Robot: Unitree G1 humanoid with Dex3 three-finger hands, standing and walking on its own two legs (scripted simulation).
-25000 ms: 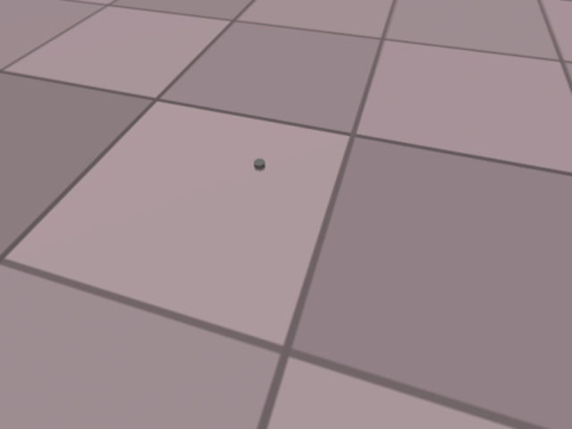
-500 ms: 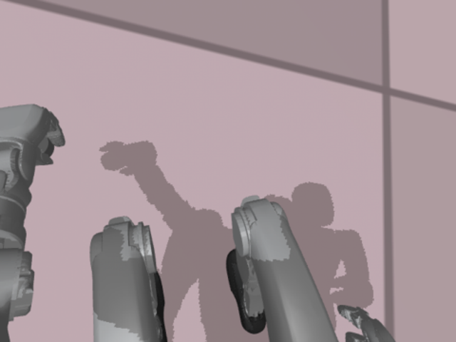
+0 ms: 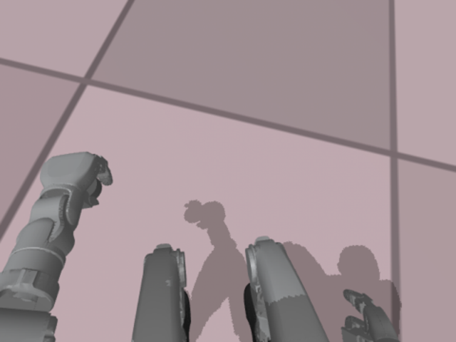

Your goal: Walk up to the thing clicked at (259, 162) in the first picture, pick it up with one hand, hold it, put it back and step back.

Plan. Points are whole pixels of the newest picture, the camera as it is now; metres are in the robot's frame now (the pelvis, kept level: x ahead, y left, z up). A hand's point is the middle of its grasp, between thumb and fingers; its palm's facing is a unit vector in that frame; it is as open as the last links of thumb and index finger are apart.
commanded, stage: lift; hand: left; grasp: from above
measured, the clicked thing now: (85, 187) +0.42 +0.26 -0.12
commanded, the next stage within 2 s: hold in 0.84 s
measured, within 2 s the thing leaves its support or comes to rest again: neither
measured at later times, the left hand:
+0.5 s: hand (40, 176) +0.36 +0.24 +0.08, palm faces -0.44 -0.08 -0.90, open 6.3 cm
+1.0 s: hand (17, 133) +0.39 +0.23 +0.15, palm faces -0.43 -0.08 -0.90, open 6.1 cm
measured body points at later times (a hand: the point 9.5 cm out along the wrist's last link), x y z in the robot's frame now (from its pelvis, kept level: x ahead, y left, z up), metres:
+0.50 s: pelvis +0.04 +0.00 +0.16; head +0.11 +0.01 +0.60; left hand +0.38 +0.24 +0.13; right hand +0.14 -0.26 +0.04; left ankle +0.09 +0.12 -0.48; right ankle +0.09 -0.12 -0.48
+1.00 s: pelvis +0.07 +0.00 +0.22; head +0.12 -0.01 +0.67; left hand +0.40 +0.23 +0.20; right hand +0.17 -0.26 +0.09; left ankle +0.09 +0.12 -0.48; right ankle +0.09 -0.12 -0.48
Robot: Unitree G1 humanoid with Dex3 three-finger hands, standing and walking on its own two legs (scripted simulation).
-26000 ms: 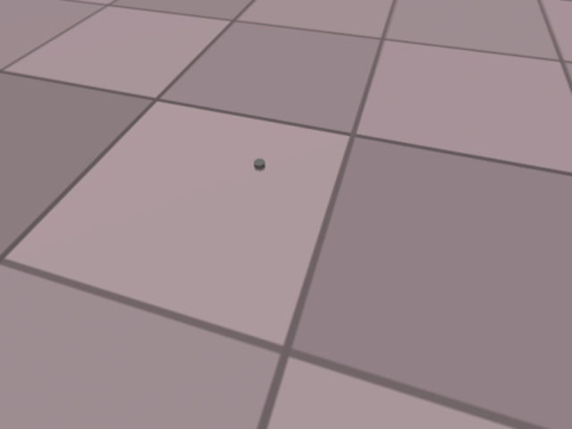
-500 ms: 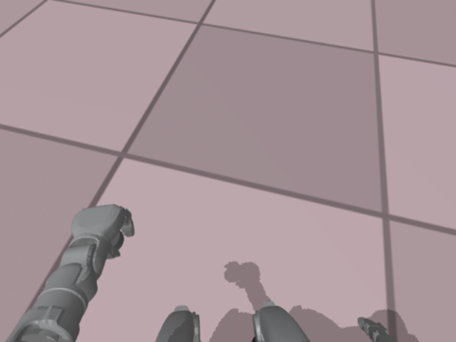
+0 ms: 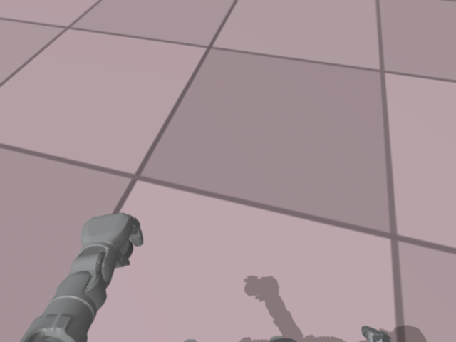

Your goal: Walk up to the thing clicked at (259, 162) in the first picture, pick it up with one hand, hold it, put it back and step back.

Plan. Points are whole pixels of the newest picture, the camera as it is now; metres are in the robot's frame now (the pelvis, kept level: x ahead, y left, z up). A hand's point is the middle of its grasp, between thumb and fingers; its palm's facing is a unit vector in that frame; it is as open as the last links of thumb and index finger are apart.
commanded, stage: hold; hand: left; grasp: from above
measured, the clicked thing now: (118, 248) +0.34 +0.23 -0.11
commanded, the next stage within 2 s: crouch in 1.84 s
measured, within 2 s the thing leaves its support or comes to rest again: neither
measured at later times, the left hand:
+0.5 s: hand (112, 245) +0.31 +0.22 -0.03, palm faces -0.44 -0.05 -0.90, open 5.9 cm
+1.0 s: hand (106, 253) +0.29 +0.21 -0.01, palm faces -0.43 -0.05 -0.90, open 6.0 cm
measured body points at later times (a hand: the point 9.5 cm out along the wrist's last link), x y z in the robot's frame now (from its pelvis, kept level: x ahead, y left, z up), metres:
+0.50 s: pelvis +0.01 +0.00 +0.02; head +0.03 -0.02 +0.47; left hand +0.33 +0.22 +0.02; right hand +0.13 -0.27 -0.10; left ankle +0.02 +0.11 -0.70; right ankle +0.01 -0.13 -0.70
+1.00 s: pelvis -0.01 +0.00 +0.03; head +0.00 -0.02 +0.48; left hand +0.31 +0.22 +0.04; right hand +0.13 -0.26 -0.09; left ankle +0.02 +0.11 -0.70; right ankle +0.01 -0.13 -0.70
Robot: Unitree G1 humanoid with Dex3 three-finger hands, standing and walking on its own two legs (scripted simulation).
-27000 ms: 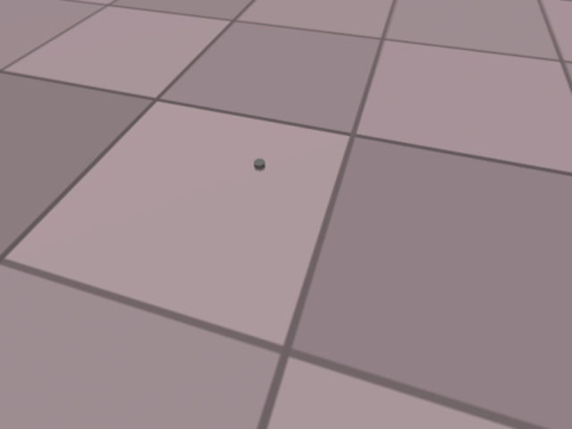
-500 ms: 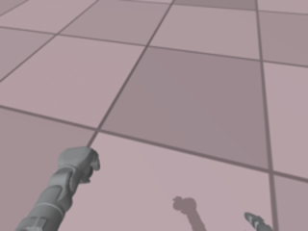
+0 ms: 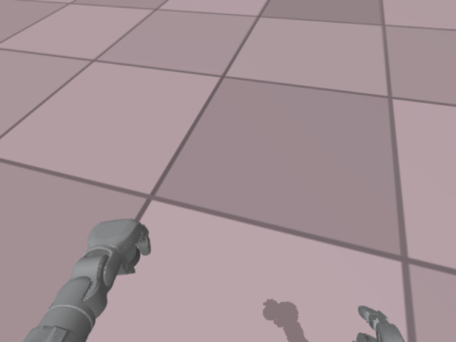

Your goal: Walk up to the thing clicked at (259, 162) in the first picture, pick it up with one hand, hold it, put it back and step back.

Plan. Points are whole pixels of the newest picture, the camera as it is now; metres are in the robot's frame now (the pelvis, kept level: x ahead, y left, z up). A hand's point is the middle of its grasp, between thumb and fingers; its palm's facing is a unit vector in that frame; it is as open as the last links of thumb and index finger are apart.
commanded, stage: hold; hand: left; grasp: from above
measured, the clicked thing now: (125, 255) +0.32 +0.23 -0.08
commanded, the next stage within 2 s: crouch in 0.84 s
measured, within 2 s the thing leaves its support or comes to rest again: neither
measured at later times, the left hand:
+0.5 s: hand (124, 259) +0.29 +0.22 -0.03, palm faces -0.44 -0.06 -0.90, open 6.3 cm
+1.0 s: hand (126, 252) +0.30 +0.21 -0.03, palm faces -0.42 -0.05 -0.90, open 6.4 cm
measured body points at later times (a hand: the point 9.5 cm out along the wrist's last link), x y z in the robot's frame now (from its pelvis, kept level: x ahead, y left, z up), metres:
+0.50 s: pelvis +0.00 +0.00 +0.00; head +0.01 -0.02 +0.45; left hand +0.31 +0.22 +0.02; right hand +0.15 -0.25 -0.11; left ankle +0.02 +0.12 -0.73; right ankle +0.02 -0.12 -0.73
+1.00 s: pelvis +0.01 +0.00 +0.01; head +0.02 -0.02 +0.46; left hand +0.32 +0.22 +0.02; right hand +0.15 -0.26 -0.11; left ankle +0.02 +0.12 -0.73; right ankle +0.02 -0.12 -0.73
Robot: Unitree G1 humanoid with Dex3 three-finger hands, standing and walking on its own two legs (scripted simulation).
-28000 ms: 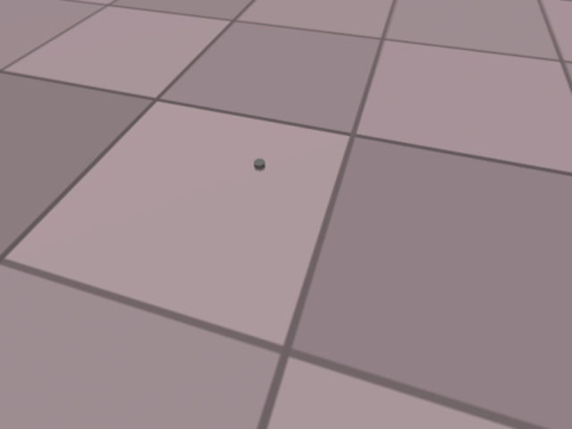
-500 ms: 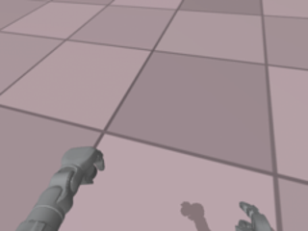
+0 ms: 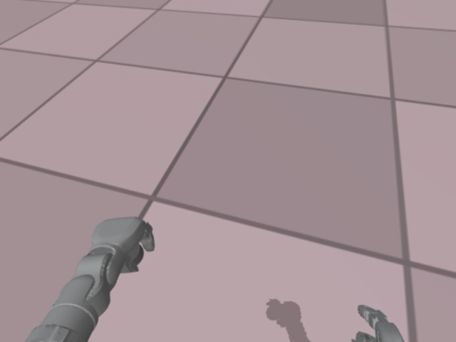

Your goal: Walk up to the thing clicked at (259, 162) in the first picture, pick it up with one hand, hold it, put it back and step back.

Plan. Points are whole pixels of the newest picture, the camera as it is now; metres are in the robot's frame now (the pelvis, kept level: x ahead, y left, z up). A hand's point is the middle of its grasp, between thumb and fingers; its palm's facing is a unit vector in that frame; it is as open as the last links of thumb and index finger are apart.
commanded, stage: crouch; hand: left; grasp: from above
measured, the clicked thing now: (128, 253) +0.32 +0.23 -0.08
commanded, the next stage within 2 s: none
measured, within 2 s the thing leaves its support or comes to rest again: neither
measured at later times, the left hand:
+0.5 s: hand (147, 272) +0.32 +0.22 -0.20, palm faces -0.41 +0.04 -0.91, open 6.2 cm
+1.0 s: hand (172, 288) +0.37 +0.22 -0.44, palm faces -0.46 +0.00 -0.89, open 5.8 cm
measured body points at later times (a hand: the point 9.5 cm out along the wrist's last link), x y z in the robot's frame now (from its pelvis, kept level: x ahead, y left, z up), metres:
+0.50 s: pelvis -0.04 +0.00 -0.09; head +0.07 +0.02 +0.34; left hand +0.34 +0.22 -0.15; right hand +0.07 -0.28 -0.21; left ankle +0.01 +0.12 -0.74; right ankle +0.01 -0.12 -0.74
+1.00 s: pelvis -0.07 +0.01 -0.29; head +0.13 +0.04 +0.11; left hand +0.39 +0.22 -0.39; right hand -0.02 -0.26 -0.41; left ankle +0.01 +0.12 -0.74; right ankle +0.01 -0.12 -0.74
